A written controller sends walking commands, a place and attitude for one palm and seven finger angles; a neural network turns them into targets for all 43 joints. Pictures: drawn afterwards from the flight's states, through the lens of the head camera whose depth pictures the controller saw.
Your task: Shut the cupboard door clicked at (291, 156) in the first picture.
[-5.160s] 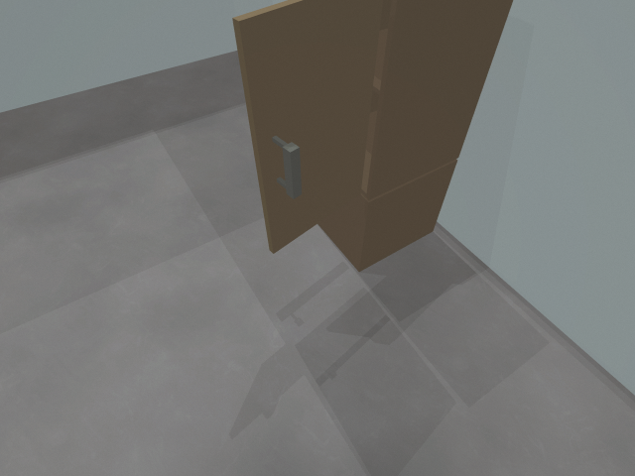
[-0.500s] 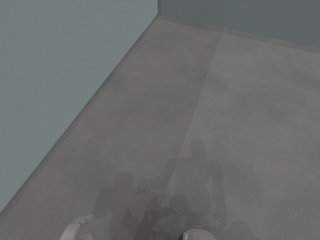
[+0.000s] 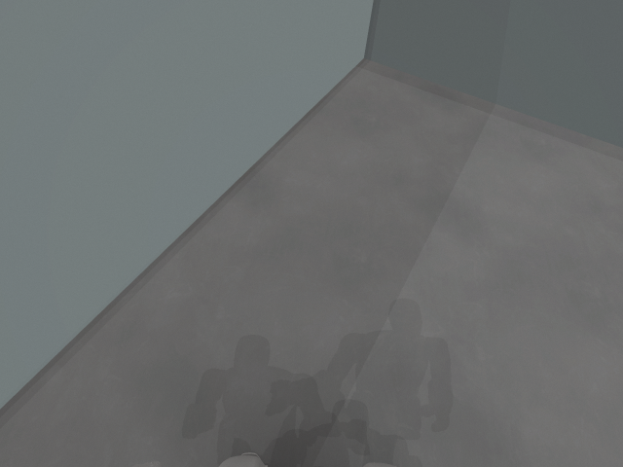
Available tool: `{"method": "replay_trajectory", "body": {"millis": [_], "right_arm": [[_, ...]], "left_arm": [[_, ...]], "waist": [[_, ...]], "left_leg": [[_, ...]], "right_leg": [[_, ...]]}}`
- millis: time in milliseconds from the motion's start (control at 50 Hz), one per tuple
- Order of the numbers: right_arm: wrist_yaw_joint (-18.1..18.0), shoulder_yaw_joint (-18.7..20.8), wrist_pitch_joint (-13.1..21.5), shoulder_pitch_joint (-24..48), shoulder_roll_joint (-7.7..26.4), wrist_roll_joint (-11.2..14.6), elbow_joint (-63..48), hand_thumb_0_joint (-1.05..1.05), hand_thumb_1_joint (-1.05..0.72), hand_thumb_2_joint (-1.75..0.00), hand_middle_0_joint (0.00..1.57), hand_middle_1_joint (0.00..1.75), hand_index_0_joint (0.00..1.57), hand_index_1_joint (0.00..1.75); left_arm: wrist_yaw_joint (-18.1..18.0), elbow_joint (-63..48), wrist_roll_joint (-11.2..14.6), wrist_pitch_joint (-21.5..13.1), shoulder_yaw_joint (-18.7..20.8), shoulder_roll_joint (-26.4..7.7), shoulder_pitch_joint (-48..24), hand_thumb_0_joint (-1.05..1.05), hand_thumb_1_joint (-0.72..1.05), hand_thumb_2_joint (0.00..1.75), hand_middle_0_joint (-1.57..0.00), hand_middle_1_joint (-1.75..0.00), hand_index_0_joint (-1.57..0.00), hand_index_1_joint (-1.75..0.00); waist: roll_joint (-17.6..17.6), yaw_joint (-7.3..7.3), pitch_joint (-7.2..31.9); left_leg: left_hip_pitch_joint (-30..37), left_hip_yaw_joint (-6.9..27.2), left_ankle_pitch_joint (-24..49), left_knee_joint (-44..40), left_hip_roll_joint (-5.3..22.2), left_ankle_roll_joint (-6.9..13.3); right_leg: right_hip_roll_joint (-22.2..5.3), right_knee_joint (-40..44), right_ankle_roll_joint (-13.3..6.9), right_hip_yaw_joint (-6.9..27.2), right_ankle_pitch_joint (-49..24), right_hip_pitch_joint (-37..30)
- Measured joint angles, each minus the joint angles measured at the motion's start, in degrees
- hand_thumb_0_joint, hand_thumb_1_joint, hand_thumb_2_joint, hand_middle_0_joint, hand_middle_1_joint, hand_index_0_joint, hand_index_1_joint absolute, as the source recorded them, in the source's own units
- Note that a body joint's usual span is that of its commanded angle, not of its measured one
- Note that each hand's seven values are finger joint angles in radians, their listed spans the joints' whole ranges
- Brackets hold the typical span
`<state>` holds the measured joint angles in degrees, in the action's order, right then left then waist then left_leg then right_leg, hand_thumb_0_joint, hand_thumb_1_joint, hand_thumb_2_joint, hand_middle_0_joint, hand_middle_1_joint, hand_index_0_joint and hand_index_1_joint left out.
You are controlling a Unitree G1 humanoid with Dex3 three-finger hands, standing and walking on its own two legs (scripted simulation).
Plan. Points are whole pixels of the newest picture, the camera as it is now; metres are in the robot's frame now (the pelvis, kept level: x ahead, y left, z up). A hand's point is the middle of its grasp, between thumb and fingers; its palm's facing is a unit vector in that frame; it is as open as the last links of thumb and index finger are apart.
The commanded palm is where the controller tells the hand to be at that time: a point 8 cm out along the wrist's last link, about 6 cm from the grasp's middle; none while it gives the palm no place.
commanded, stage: walk to a spot facing it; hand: left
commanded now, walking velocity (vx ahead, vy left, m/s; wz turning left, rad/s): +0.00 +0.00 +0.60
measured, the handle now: out of the picture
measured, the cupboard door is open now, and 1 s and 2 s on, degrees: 100 100 100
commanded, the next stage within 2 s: none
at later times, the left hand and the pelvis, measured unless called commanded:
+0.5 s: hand out of the picture +0.02 +0.15 -0.18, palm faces +0.35 -0.90 -0.25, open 7.4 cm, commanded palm none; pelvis +0.05 -0.06 -0.01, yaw +20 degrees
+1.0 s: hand out of the picture +0.02 +0.09 -0.16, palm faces +0.65 -0.73 -0.22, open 7.4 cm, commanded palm none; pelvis +0.09 -0.10 +0.01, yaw +41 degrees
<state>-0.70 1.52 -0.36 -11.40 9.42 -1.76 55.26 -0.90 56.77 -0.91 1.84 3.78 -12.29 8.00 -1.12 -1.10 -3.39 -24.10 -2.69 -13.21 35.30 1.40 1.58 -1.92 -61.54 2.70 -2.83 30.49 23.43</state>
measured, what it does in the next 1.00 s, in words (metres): steps to the right, turning left: right foot, then left foot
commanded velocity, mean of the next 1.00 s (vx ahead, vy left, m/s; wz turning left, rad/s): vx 0.00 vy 0.00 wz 0.60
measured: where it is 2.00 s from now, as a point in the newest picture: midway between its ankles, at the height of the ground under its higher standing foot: outside the picture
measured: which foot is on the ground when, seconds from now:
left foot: down 0.00-0.16, up 0.18-0.44, down 0.46-0.70, up 0.72-1.00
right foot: up 0.00-0.16, down 0.18-0.46, up 0.48-0.68, down 0.70-1.00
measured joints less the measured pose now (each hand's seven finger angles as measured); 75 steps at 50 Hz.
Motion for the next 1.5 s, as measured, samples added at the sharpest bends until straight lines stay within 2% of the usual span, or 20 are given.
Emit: {"method": "replay_trajectory", "body": {"millis": [100,180,220,300,400,460,560,620,700,760,820,960,1020,1060,1140,1280,1340,1380,1440,1500], "right_arm": [[0.33,0.76,-1.07,1.05,1.63,0.00,-1.02,0.00,-0.91,-0.90,0.20,0.30,0.20,0.30],[0.87,2.14,-2.77,0.95,2.95,0.54,-2.11,0.01,-0.91,-0.90,0.20,0.30,0.20,0.30],[1.26,3.07,-3.64,1.49,4.46,0.60,-2.11,0.01,-0.91,-0.90,0.20,0.30,0.20,0.30],[1.65,3.99,-4.30,2.42,6.48,0.70,-2.14,0.01,-0.91,-0.90,0.20,0.30,0.20,0.30],[2.05,3.06,-3.59,4.46,6.68,1.07,-3.44,0.01,-0.91,-0.90,0.20,0.30,0.19,0.30],[2.39,2.38,-2.55,5.27,7.46,0.82,-5.22,0.01,-0.91,-0.90,0.20,0.30,0.19,0.30],[1.36,1.68,-1.39,5.47,5.65,0.52,-6.07,0.01,-0.91,-0.90,0.20,0.30,0.20,0.30],[1.07,1.43,-2.11,4.71,5.25,0.22,-5.48,0.01,-0.91,-0.90,0.20,0.30,0.20,0.30],[1.33,1.60,-3.57,3.56,4.89,0.40,-4.88,0.01,-0.91,-0.90,0.20,0.30,0.20,0.30],[1.68,2.68,-4.62,3.82,5.33,0.71,-4.32,0.01,-0.91,-0.90,0.20,0.30,0.20,0.30],[2.08,3.21,-5.01,4.30,5.55,0.70,-3.66,0.01,-0.91,-0.90,0.20,0.30,0.20,0.30],[2.59,2.25,-4.10,5.18,4.07,1.31,-3.93,0.01,-0.91,-0.90,0.20,0.30,0.19,0.30],[2.76,1.77,-3.23,5.15,4.31,1.18,-4.85,0.01,-0.91,-0.90,0.20,0.30,0.19,0.30],[2.42,1.77,-2.36,5.42,3.78,0.86,-5.15,0.01,-0.91,-0.90,0.20,0.30,0.20,0.30],[1.13,1.17,-1.61,4.29,3.03,0.58,-5.03,0.01,-0.91,-0.90,0.20,0.30,0.20,0.30],[0.92,1.55,-2.59,2.15,3.53,0.26,-3.42,0.01,-0.91,-0.90,0.20,0.30,0.20,0.30],[1.08,2.11,-3.36,1.09,3.96,0.69,-3.41,0.01,-0.91,-0.90,0.20,0.30,0.20,0.30],[1.25,2.89,-4.01,1.64,5.02,0.91,-3.02,0.01,-0.91,-0.90,0.20,0.30,0.20,0.30],[1.56,3.59,-4.72,2.54,6.07,0.84,-2.44,0.01,-0.91,-0.90,0.20,0.30,0.20,0.30],[2.10,3.47,-4.90,3.21,5.70,1.03,-2.51,0.01,-0.91,-0.90,0.20,0.30,0.20,0.30]], "left_arm": [[0.25,-2.78,-0.01,0.09,0.06,-0.02,-1.18,0.01,0.91,0.90,-0.20,-0.30,-0.20,-0.30],[0.32,-5.39,-0.48,-1.06,0.10,-1.07,-0.04,0.01,0.91,0.90,-0.20,-0.30,-0.20,-0.30],[0.05,-5.48,-0.87,-1.23,-0.13,-0.68,0.40,0.01,0.91,0.90,-0.20,-0.30,-0.20,-0.30],[-0.35,-5.16,-1.07,-1.09,-0.62,0.23,2.46,0.01,0.91,0.90,-0.20,-0.30,-0.20,-0.30],[-0.06,-4.68,-1.05,-1.87,-1.12,-0.12,4.36,0.01,0.91,0.90,-0.20,-0.30,-0.20,-0.30],[0.34,-4.56,-0.44,-1.45,-1.12,-0.45,6.09,0.01,0.90,0.90,-0.21,-0.30,-0.21,-0.30],[-0.06,-3.74,-0.25,1.59,-0.17,-2.72,3.31,0.01,0.91,0.90,-0.21,-0.30,-0.21,-0.30],[0.41,-4.87,-0.14,1.63,0.17,-2.68,1.74,0.01,0.91,0.90,-0.20,-0.30,-0.20,-0.30],[0.85,-7.39,-0.24,0.01,0.10,-2.77,1.70,0.01,0.91,0.90,-0.20,-0.30,-0.20,-0.30],[0.31,-7.99,-0.86,-0.91,-0.26,-1.84,1.84,0.01,0.91,0.90,-0.20,-0.30,-0.20,-0.30],[-0.24,-7.74,-0.95,-0.73,-0.71,-0.30,2.88,0.01,0.91,0.90,-0.20,-0.30,-0.20,-0.30],[-0.01,-6.49,-1.04,-1.49,-1.46,0.85,4.19,0.01,0.90,0.90,-0.21,-0.30,-0.21,-0.30],[0.33,-6.17,-0.52,-1.18,-1.12,0.69,5.13,0.01,0.90,0.90,-0.21,-0.30,-0.21,-0.30],[0.34,-5.58,-0.29,0.17,-0.75,-0.39,4.26,0.01,0.90,0.90,-0.21,-0.30,-0.21,-0.30],[0.07,-4.55,-0.29,1.66,0.08,-1.88,1.55,0.01,0.91,0.90,-0.21,-0.30,-0.21,-0.30],[0.45,-6.57,0.00,1.01,0.33,-2.40,-0.51,0.01,0.91,0.90,-0.20,-0.30,-0.20,-0.30],[0.45,-7.93,-0.08,-0.26,0.12,-2.69,-0.19,0.01,0.91,0.90,-0.20,-0.30,-0.20,-0.30],[-0.01,-7.95,-0.55,-1.08,-0.12,-1.71,-0.31,0.01,0.91,0.90,-0.20,-0.30,-0.20,-0.30],[-0.47,-7.82,-0.64,-1.12,-0.80,-0.20,0.55,0.01,0.91,0.90,-0.20,-0.30,-0.20,-0.30],[-0.51,-7.29,-0.80,-0.94,-1.17,0.41,1.52,0.01,0.91,0.90,-0.20,-0.30,-0.20,-0.30]], "waist": [[2.35,0.27,-0.21],[1.74,0.67,0.88],[2.20,0.77,0.51],[1.54,0.48,0.17],[-1.68,1.24,-1.64],[-1.05,1.39,-1.58],[-1.53,1.42,-2.84],[0.27,1.51,-2.92],[1.82,1.49,-1.80],[2.47,1.57,-2.15],[2.42,1.14,-2.34],[-1.13,1.33,-2.91],[-1.05,1.43,-2.30],[-2.13,1.27,-2.66],[-2.06,1.31,-3.27],[0.93,0.79,-2.63],[1.40,0.51,-1.58],[2.75,0.41,-2.26],[3.26,-0.16,-3.03],[1.55,-0.43,-3.22]], "left_leg": [[1.48,4.19,1.95,-3.86,-0.02,-1.51],[-0.32,6.79,-2.24,-0.03,-1.28,-3.37],[-3.30,6.15,-11.15,10.72,-1.43,-3.45],[-5.53,1.73,-14.06,24.06,-0.43,-4.51],[0.62,-2.69,-11.77,8.79,-0.52,-4.65],[5.52,-2.91,-0.25,-2.82,-0.19,-2.16],[3.46,1.20,-3.86,0.92,-0.42,-1.91],[3.92,4.33,-2.49,-0.69,-0.04,-3.14],[2.49,8.12,-3.02,0.98,-0.30,-4.60],[-2.36,7.71,-13.91,15.11,-1.59,-3.71],[-5.13,4.24,-14.59,27.11,-1.34,-3.95],[2.30,-2.21,-12.96,9.27,-0.77,-4.61],[7.08,-2.43,-3.81,-2.54,-0.47,-2.50],[5.37,-1.32,-4.03,-0.49,-1.23,-0.20],[5.15,1.79,-3.70,-1.31,-1.41,-0.78],[5.78,6.89,-1.34,-4.44,-0.91,-2.76],[3.59,8.92,-2.79,-1.17,-1.76,-3.80],[0.06,8.75,-11.51,8.82,-2.11,-3.74],[-4.36,5.30,-14.74,24.53,-1.97,-4.15],[-3.85,1.46,-14.15,24.17,-0.95,-4.94]], "right_leg": [[-0.32,11.71,0.38,1.88,-2.54,0.08],[-1.37,28.55,-0.83,2.18,-11.95,-5.09],[-1.99,26.48,-1.35,0.45,-12.85,-5.18],[-3.90,28.94,-1.63,-3.07,-10.93,-8.85],[-6.71,29.70,-1.30,-6.48,-10.03,-11.12],[-7.23,22.35,-0.39,-8.52,-6.98,-8.57],[-4.04,0.02,1.58,-0.94,0.73,2.18],[-2.57,4.22,1.37,0.39,-1.24,2.84],[-1.36,22.21,0.45,0.68,-7.27,-2.67],[-2.35,22.26,-2.07,-1.19,-11.18,-3.00],[-3.53,25.13,-2.65,-3.35,-11.32,-5.57],[-6.46,29.72,-2.12,-8.22,-12.49,-9.07],[-7.10,25.00,-1.18,-10.68,-9.80,-7.56],[-6.91,14.64,0.55,-7.37,-2.24,-3.35],[-3.73,-0.05,1.64,-0.92,-1.65,3.45],[-1.30,13.36,1.16,1.73,-5.05,0.42],[-0.90,27.45,-0.08,1.61,-11.15,-5.54],[-0.99,26.55,-1.69,0.28,-11.58,-5.64],[-2.23,27.49,-2.25,-2.02,-11.28,-7.78],[-3.90,30.04,-2.21,-3.91,-12.02,-9.95]]}}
